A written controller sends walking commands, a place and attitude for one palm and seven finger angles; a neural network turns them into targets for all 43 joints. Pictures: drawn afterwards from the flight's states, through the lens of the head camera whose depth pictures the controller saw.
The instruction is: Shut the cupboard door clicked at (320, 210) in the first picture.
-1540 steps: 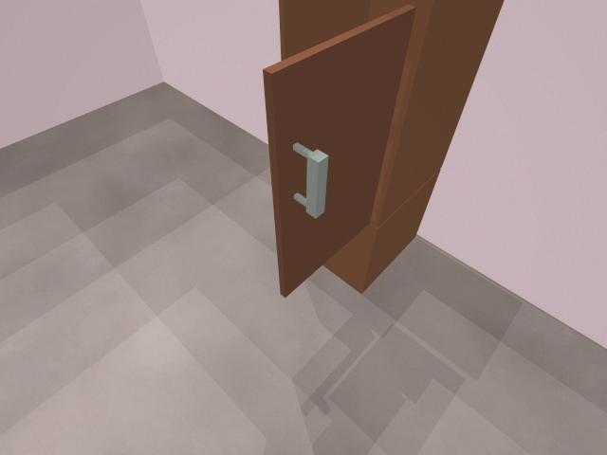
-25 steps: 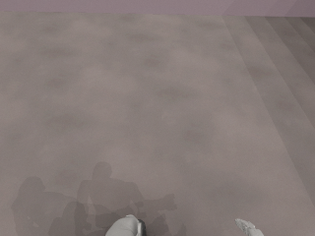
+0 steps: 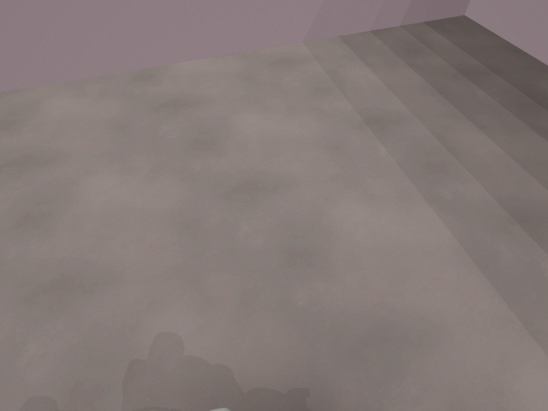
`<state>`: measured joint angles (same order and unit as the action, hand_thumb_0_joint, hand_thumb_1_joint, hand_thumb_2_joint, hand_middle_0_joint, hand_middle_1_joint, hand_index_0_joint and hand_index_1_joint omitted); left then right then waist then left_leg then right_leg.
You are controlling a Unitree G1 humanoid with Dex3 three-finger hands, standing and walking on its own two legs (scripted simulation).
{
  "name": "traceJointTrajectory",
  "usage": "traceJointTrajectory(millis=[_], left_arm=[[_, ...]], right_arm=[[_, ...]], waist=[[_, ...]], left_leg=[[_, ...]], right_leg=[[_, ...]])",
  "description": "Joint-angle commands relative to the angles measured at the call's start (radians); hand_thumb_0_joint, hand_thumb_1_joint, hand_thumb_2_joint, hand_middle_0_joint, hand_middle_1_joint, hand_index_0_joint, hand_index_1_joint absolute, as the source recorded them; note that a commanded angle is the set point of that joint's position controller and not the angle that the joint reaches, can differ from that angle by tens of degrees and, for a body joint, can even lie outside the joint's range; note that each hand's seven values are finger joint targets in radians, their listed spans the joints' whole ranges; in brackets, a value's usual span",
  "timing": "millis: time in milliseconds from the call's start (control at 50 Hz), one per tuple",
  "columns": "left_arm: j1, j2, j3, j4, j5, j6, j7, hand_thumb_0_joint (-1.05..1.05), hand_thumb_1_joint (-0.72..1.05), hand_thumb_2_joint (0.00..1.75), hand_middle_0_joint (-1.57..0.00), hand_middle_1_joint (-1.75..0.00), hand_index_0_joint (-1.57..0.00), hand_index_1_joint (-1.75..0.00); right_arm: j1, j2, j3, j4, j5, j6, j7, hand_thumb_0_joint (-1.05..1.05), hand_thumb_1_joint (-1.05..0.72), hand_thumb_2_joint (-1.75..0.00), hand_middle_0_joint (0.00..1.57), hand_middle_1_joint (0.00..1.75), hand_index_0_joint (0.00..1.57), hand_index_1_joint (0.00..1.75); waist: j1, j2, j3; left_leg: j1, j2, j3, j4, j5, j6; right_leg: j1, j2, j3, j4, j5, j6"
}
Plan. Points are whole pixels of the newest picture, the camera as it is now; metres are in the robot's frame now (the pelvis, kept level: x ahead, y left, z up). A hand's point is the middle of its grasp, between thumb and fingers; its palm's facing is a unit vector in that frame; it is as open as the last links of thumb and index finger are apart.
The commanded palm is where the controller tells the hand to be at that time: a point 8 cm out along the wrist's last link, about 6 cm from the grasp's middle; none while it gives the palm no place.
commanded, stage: turn to face it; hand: left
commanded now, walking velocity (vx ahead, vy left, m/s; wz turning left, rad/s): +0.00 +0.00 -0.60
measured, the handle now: out of the picture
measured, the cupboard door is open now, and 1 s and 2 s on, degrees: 54 54 54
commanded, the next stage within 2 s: none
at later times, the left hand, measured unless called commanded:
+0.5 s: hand (168, 365) +0.21 +0.21 -0.14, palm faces -0.26 -0.94 -0.23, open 7.4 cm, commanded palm none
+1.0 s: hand (215, 354) +0.23 +0.14 -0.16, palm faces -0.52 -0.83 -0.21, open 7.4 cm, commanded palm none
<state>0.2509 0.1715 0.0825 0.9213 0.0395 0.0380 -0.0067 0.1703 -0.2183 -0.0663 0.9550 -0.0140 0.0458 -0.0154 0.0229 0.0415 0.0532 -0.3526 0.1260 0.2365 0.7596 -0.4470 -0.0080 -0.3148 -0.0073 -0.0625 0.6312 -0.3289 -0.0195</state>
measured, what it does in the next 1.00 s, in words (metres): steps on the spot, turning right: left foot, then right foot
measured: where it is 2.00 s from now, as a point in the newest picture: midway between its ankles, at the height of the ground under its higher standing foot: outside the picture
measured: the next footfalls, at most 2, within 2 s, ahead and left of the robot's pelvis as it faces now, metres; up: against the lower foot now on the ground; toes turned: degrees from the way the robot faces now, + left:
left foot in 0.30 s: +0.10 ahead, +0.15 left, +0.00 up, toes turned -8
right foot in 0.66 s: +0.01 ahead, -0.10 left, +0.00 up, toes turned -28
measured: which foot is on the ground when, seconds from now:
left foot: up 0.00-0.28, down 0.30-0.66, up 0.68-1.00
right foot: down 0.00-0.30, up 0.32-0.64, down 0.66-1.00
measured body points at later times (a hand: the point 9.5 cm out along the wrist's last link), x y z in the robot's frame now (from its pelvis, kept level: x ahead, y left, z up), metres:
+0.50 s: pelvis +0.03 +0.03 +0.02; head +0.09 +0.04 +0.46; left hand +0.22 +0.26 -0.13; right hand +0.02 -0.22 -0.12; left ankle +0.06 +0.15 -0.72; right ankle -0.03 -0.08 -0.65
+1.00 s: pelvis +0.07 +0.01 +0.01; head +0.13 -0.01 +0.45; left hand +0.26 +0.18 -0.14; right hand +0.02 -0.27 -0.12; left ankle +0.15 +0.10 -0.71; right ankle -0.03 -0.08 -0.72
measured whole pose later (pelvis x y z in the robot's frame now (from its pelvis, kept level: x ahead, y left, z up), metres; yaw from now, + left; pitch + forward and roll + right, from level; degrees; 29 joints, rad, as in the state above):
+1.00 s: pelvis +0.07 +0.01 +0.01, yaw -34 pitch +2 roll -1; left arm 0.21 0.21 0.06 0.89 0.03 0.05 0.00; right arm 0.13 -0.24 -0.04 0.86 0.00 0.04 -0.02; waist 0.01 -0.02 0.09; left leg -0.41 0.04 0.03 0.74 -0.36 -0.08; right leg -0.25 0.04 0.10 0.54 -0.33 0.00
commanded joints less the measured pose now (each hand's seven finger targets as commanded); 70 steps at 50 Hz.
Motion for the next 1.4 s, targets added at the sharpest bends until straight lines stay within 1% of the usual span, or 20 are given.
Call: traceJointTrajectory(millis=[0, 80, 180, 240, 260, 280, 300, 400, 520, 600, 640, 660, 780, 900, 960, 980, 1020, 1140, 1300, 1380], left_arm=[[0.068, 0.221, 0.046, -0.048, -0.008, -0.024, 0.034, 0.0, 0.9, 0.9, -0.2, -0.3, -0.2, -0.3], [-0.01, 0.204, 0.034, -0.077, -0.011, -0.024, 0.028, 0.0, 0.9, 0.9, -0.2, -0.3, -0.2, -0.3], [-0.024, 0.246, 0.043, -0.08, -0.007, -0.013, 0.019, 0.0, 0.9, 0.9, -0.2, -0.3, -0.2, -0.3], [-0.088, 0.241, 0.041, -0.093, -0.019, 0.001, 0.014, 0.0, 0.9, 0.9, -0.2, -0.3, -0.2, -0.3], [-0.086, 0.196, 0.032, -0.111, -0.028, 0.006, 0.011, 0.0, 0.9, 0.9, -0.2, -0.3, -0.2, -0.3], [-0.061, 0.141, 0.018, -0.129, -0.033, 0.007, -0.001, 0.0, 0.9, 0.9, -0.2, -0.3, -0.2, -0.3], [-0.094, 0.161, 0.016, -0.151, -0.026, 0.002, -0.006, 0.0, 0.9, 0.9, -0.2, -0.3, -0.2, -0.3], [-0.128, 0.148, 0.019, -0.129, -0.024, 0.024, -0.031, 0.0, 0.9, 0.9, -0.2, -0.3, -0.2, -0.3], [-0.186, 0.126, 0.006, -0.158, -0.022, 0.019, -0.037, 0.0, 0.9, 0.9, -0.2, -0.3, -0.2, -0.3], [-0.055, 0.167, 0.017, -0.123, -0.019, 0.0, -0.03, 0.0, 0.9, 0.9, -0.2, -0.3, -0.2, -0.3], [0.065, 0.344, 0.049, -0.083, -0.013, -0.021, -0.004, 0.0, 0.9, 0.9, -0.2, -0.3, -0.2, -0.3], [0.086, 0.351, 0.049, -0.082, -0.022, -0.015, 0.008, 0.0, 0.9, 0.9, -0.2, -0.3, -0.2, -0.3], [-0.076, 0.248, 0.027, -0.122, -0.018, -0.022, 0.02, 0.0, 0.9, 0.9, -0.2, -0.3, -0.2, -0.3], [-0.052, 0.268, 0.039, -0.112, -0.011, -0.016, 0.015, 0.0, 0.9, 0.9, -0.2, -0.3, -0.2, -0.3], [-0.094, 0.262, 0.039, -0.114, -0.018, -0.007, 0.013, 0.0, 0.9, 0.9, -0.2, -0.3, -0.2, -0.3], [-0.099, 0.233, 0.033, -0.117, -0.023, -0.003, 0.012, 0.0, 0.9, 0.9, -0.2, -0.3, -0.2, -0.3], [-0.033, 0.157, 0.014, -0.145, -0.033, -0.001, -0.001, 0.0, 0.9, 0.9, -0.2, -0.3, -0.2, -0.3], [-0.095, 0.151, 0.021, -0.124, -0.021, 0.021, -0.033, 0.0, 0.9, 0.9, -0.2, -0.3, -0.2, -0.3], [-0.161, 0.129, 0.007, -0.146, -0.019, 0.017, -0.039, 0.0, 0.9, 0.9, -0.2, -0.3, -0.2, -0.3], [-0.051, 0.179, 0.015, -0.115, -0.016, 0.001, -0.03, 0.0, 0.9, 0.9, -0.2, -0.3, -0.2, -0.3]], right_arm=[[-0.067, -0.079, -0.013, -0.135, -0.001, -0.013, -0.011, 0.0, -0.9, -0.9, 0.2, 0.3, 0.2, 0.3], [-0.014, -0.071, -0.005, -0.108, -0.001, -0.017, -0.005, 0.0, -0.9, -0.9, 0.2, 0.3, 0.2, 0.3], [0.006, -0.074, 0.001, -0.127, 0.007, -0.026, -0.01, 0.0, -0.9, -0.9, 0.2, 0.3, 0.2, 0.3], [0.108, -0.092, 0.005, -0.1, 0.008, -0.039, -0.019, 0.0, -0.9, -0.9, 0.2, 0.3, 0.2, 0.3], [0.137, -0.15, -0.003, -0.094, 0.001, -0.051, -0.022, 0.0, -0.9, -0.9, 0.2, 0.3, 0.2, 0.3], [0.148, -0.247, -0.021, -0.109, -0.011, -0.053, -0.022, 0.0, -0.9, -0.9, 0.2, 0.3, 0.2, 0.3], [0.175, -0.27, -0.021, -0.124, -0.019, -0.049, -0.028, 0.0, -0.9, -0.9, 0.2, 0.3, 0.2, 0.3], [0.068, -0.193, -0.001, -0.142, -0.023, -0.052, -0.032, 0.0, -0.9, -0.9, 0.2, 0.3, 0.2, 0.3], [0.13, -0.213, -0.02, -0.107, -0.021, -0.044, -0.02, 0.0, -0.9, -0.9, 0.2, 0.3, 0.2, 0.3], [0.073, -0.223, -0.034, -0.118, -0.009, -0.036, -0.008, 0.0, -0.9, -0.9, 0.2, 0.3, 0.2, 0.3], [0.008, -0.111, -0.005, -0.189, 0.003, -0.029, 0.0, 0.0, -0.9, -0.9, 0.2, 0.3, 0.2, 0.3], [-0.037, -0.125, 0.001, -0.202, 0.001, -0.017, -0.012, 0.0, -0.9, -0.9, 0.2, 0.3, 0.2, 0.3], [0.004, -0.116, -0.001, -0.143, 0.0, -0.012, -0.005, 0.0, -0.9, -0.9, 0.2, 0.3, 0.2, 0.3], [-0.03, -0.106, 0.0, -0.17, 0.007, -0.024, -0.007, 0.0, -0.9, -0.9, 0.2, 0.3, 0.2, 0.3], [0.052, -0.113, 0.002, -0.148, 0.01, -0.036, -0.014, 0.0, -0.9, -0.9, 0.2, 0.3, 0.2, 0.3], [0.092, -0.137, -0.003, -0.136, 0.008, -0.043, -0.015, 0.0, -0.9, -0.9, 0.2, 0.3, 0.2, 0.3], [0.158, -0.289, -0.023, -0.148, -0.013, -0.05, -0.023, 0.0, -0.9, -0.9, 0.2, 0.3, 0.2, 0.3], [0.059, -0.196, -0.001, -0.167, -0.019, -0.052, -0.032, 0.0, -0.9, -0.9, 0.2, 0.3, 0.2, 0.3], [0.108, -0.223, -0.025, -0.118, -0.019, -0.043, -0.015, 0.0, -0.9, -0.9, 0.2, 0.3, 0.2, 0.3], [0.07, -0.227, -0.034, -0.122, -0.008, -0.035, -0.004, 0.0, -0.9, -0.9, 0.2, 0.3, 0.2, 0.3]], waist=[[0.023, -0.264, -0.082], [-0.01, -0.152, -0.116], [-0.003, -0.183, -0.104], [-0.055, -0.17, -0.109], [-0.061, -0.033, -0.127], [-0.053, 0.246, -0.131], [-0.075, 0.21, -0.109], [-0.028, 0.134, -0.066], [-0.07, 0.171, -0.096], [0.004, 0.107, -0.134], [0.061, -0.337, -0.133], [0.075, -0.256, -0.116], [-0.024, -0.17, -0.116], [-0.011, -0.184, -0.094], [-0.052, -0.179, -0.106], [-0.07, -0.109, -0.118], [-0.066, 0.271, -0.177], [-0.037, 0.136, -0.098], [-0.067, 0.183, -0.106], [0.004, 0.088, -0.11]], left_leg=[[-0.312, -0.053, -0.247, 0.405, -0.074, -0.042], [-0.202, -0.057, -0.224, 0.287, 0.032, -0.065], [-0.098, -0.085, -0.205, 0.022, 0.014, -0.065], [0.135, -0.102, -0.203, -0.284, 0.216, -0.057], [0.249, 0.01, -0.313, -0.422, 0.245, -0.025], [0.31, 0.244, -0.546, -0.472, 0.364, 0.072], [0.225, 0.354, -0.617, -0.474, 0.447, 0.166], [0.233, 0.212, -0.295, -0.396, 0.715, 0.139], [0.283, 0.224, -0.197, -0.344, 0.734, 0.13], [0.174, 0.187, -0.108, -0.152, 0.576, 0.037], [-0.256, -0.044, -0.064, 0.258, -0.199, -0.073], [-0.302, -0.034, -0.203, 0.378, -0.195, -0.066], [-0.209, -0.035, -0.225, 0.329, 0.044, -0.089], [-0.118, -0.076, -0.213, 0.069, 0.035, -0.079], [0.077, -0.101, -0.203, -0.197, 0.191, -0.067], [0.199, -0.058, -0.235, -0.333, 0.29, -0.056], [0.354, 0.365, -0.6, -0.419, 0.631, 0.158], [0.27, 0.213, -0.279, -0.389, 0.699, 0.137], [0.272, 0.24, -0.164, -0.339, 0.685, 0.128], [0.122, 0.198, -0.089, -0.155, 0.515, 0.031]], right_leg=[[0.226, -0.318, 0.482, -0.301, 0.463, -0.222], [0.201, -0.227, 0.321, -0.265, 0.478, -0.167], [0.177, -0.214, 0.371, -0.233, 0.483, -0.171], [0.033, -0.146, 0.368, -0.151, 0.395, -0.093], [-0.078, -0.055, 0.302, -0.058, 0.241, -0.037], [-0.217, 0.069, 0.159, 0.148, -0.12, 0.022], [-0.213, 0.052, 0.099, 0.337, -0.296, 0.039], [-0.227, -0.018, 0.061, 0.482, -0.157, 0.073], [-0.101, -0.001, -0.019, 0.191, -0.124, 0.057], [0.171, 0.004, -0.029, -0.188, 0.155, 0.021], [0.397, -0.376, 0.437, -0.27, 0.734, -0.156], [0.358, -0.385, 0.432, -0.251, 0.791, -0.21], [0.241, -0.213, 0.272, -0.227, 0.663, -0.16], [0.186, -0.211, 0.365, -0.213, 0.591, -0.173], [0.086, -0.16, 0.373, -0.137, 0.53, -0.111], [0.005, -0.104, 0.334, -0.07, 0.409, -0.062], [-0.224, 0.07, 0.098, 0.331, -0.342, 0.04], [-0.237, -0.024, 0.064, 0.522, -0.148, 0.08], [-0.088, -0.006, -0.031, 0.171, -0.115, 0.057], [0.185, -0.005, -0.03, -0.165, 0.15, 0.014]])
